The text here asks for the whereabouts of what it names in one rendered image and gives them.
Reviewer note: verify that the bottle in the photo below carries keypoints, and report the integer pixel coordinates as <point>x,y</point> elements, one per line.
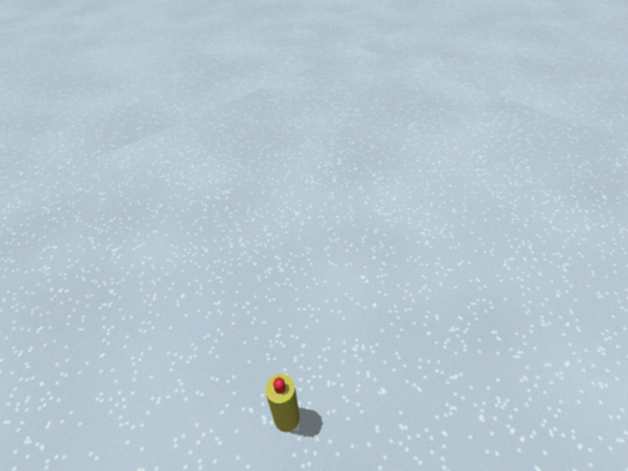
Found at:
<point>281,395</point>

